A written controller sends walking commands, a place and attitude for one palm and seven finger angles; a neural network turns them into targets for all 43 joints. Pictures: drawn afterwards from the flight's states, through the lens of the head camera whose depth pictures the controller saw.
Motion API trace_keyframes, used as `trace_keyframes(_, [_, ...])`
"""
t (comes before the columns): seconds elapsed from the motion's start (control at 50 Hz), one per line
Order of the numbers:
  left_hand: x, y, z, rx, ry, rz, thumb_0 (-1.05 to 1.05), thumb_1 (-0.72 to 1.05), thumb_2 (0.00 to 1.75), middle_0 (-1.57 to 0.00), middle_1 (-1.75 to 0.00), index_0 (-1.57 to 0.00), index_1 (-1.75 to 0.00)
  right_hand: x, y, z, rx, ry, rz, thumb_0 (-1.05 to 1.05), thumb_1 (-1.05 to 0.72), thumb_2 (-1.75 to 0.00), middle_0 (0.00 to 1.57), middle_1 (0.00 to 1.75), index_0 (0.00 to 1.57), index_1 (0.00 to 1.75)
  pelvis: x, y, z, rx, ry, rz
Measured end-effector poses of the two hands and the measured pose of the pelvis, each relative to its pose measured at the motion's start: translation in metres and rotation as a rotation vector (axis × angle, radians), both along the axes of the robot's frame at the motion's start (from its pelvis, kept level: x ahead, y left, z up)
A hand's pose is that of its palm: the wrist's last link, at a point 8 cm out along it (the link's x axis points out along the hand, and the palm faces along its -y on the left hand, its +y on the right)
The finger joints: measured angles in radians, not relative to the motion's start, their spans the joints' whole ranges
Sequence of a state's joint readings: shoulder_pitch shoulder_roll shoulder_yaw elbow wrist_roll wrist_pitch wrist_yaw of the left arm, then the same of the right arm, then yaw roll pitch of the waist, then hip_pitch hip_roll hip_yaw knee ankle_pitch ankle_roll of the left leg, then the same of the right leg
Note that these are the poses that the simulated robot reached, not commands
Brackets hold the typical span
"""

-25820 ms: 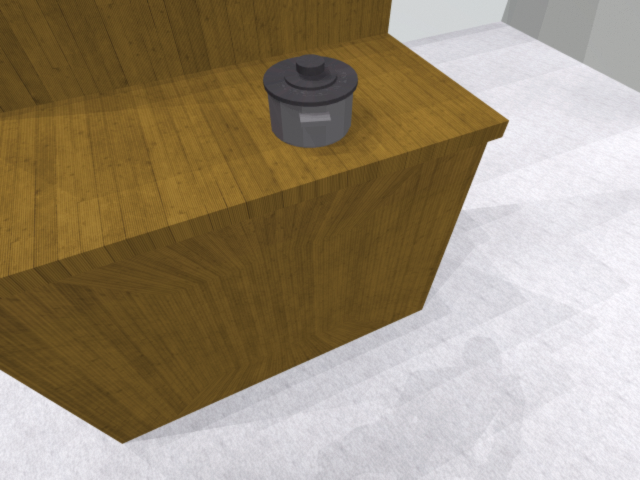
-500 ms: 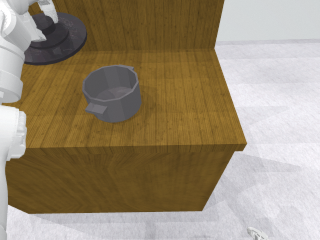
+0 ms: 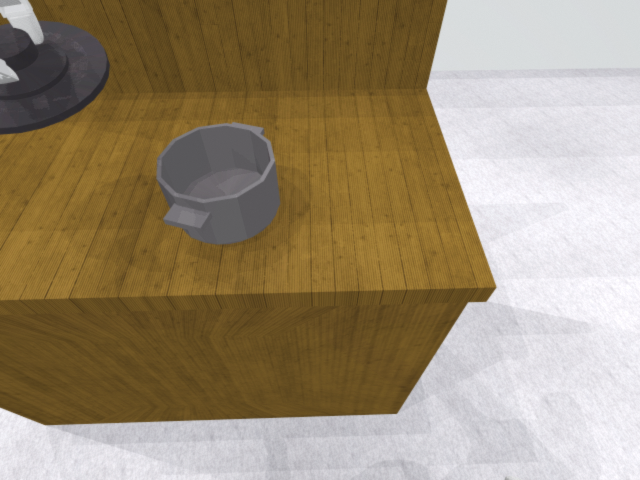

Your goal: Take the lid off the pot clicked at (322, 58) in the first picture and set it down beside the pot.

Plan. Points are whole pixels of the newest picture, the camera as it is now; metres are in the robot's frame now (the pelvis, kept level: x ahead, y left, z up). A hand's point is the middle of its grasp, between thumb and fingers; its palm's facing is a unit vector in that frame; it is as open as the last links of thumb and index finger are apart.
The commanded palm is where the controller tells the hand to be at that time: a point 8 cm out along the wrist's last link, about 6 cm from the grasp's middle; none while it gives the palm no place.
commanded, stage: move the lid sideways beside the pot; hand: left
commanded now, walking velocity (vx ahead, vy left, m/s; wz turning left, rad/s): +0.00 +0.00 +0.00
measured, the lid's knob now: (6, 49) +0.49 +0.31 +0.28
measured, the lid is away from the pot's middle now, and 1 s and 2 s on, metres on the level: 0.18 0.22 0.23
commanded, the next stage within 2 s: lower the lid onto the table in 0.82 s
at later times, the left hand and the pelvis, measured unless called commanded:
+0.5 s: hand out of the picture +0.44 +0.35 +0.29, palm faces -0.21 -0.10 -0.97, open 8.4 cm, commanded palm +0.45 +0.35 +0.37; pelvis +0.00 +0.00 +0.00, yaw +0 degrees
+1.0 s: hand out of the picture +0.44 +0.34 +0.29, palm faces -0.21 -0.13 -0.97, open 8.4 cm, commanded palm +0.46 +0.36 +0.37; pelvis +0.00 +0.00 +0.00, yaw -1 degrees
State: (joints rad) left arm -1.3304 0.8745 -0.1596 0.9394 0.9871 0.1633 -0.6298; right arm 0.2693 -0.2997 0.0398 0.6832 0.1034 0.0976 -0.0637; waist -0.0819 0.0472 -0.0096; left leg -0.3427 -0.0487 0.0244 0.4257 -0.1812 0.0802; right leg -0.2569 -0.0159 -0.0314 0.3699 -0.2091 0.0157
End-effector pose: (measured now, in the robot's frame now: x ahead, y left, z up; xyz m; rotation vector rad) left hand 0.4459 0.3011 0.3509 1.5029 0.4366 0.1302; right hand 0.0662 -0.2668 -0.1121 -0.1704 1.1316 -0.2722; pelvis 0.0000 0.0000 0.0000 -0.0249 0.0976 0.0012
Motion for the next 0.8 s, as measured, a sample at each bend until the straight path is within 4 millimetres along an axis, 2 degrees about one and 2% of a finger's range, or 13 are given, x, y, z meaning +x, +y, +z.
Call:
trace_keyframes(0.1, [-0.003, 0.011, 0.004, 0.0, -0.012, 0.025, -0.03, 0.21, 0.9, -0.8, -1.03, -0.53, -0.85, 0.001, 0.001, 0.0, 0.004, 0.006, 0.002, 0.01, -0.9, -0.9, 0.2, 0.3, 0.2, 0.3, 0.001, 0.001, 0.0, -0.001, 0.005, 0.002])
trace_keyframes(0.36, [-0.014, 0.031, 0.0, 0.009, 0.016, 0.067, -0.03, 0.21, 0.9, -0.81, -1.03, -0.53, -0.85, 0.004, 0.003, -0.001, 0.002, 0.01, 0.012, 0.0, -0.9, -0.9, 0.2, 0.3, 0.2, 0.3, -0.001, 0.0, 0.0, -0.003, 0.004, 0.004])
trace_keyframes(0.56, [-0.018, 0.048, -0.003, 0.002, 0.04, 0.114, -0.03, 0.21, 0.9, -0.81, -1.03, -0.53, -0.85, -0.009, -0.004, 0.0, -0.016, 0.038, -0.006, 0.0, -0.9, -0.9, 0.2, 0.3, 0.2, 0.3, -0.003, -0.002, -0.001, -0.006, 0.003, -0.001])
trace_keyframes(0.8, [-0.019, 0.045, 0.004, 0.017, 0.035, 0.115, -0.03, 0.21, 0.9, -0.8, -1.03, -0.53, -0.85, -0.022, -0.008, -0.004, -0.016, 0.076, -0.019, 0.0, -0.9, -0.9, 0.2, 0.3, 0.2, 0.3, -0.001, -0.003, -0.001, -0.008, 0.002, 0.002])
